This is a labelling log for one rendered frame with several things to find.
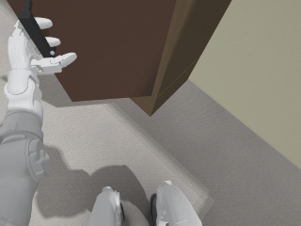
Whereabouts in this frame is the left robot forearm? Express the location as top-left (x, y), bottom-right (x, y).
top-left (0, 69), bottom-right (44, 145)

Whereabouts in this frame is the robot thigh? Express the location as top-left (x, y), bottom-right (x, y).
top-left (156, 185), bottom-right (202, 226)
top-left (88, 190), bottom-right (121, 226)

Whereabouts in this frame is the cupboard door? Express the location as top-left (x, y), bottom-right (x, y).
top-left (7, 0), bottom-right (177, 102)

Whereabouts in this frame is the left robot upper arm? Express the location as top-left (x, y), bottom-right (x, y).
top-left (0, 138), bottom-right (51, 226)

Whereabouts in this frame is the right robot thigh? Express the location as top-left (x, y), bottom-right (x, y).
top-left (156, 185), bottom-right (202, 226)

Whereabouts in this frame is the handle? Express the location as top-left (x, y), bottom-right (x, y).
top-left (18, 0), bottom-right (56, 58)

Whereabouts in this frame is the robot left hand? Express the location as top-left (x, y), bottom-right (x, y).
top-left (8, 17), bottom-right (77, 77)

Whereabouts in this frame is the left robot thigh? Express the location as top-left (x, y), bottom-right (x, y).
top-left (88, 190), bottom-right (121, 226)

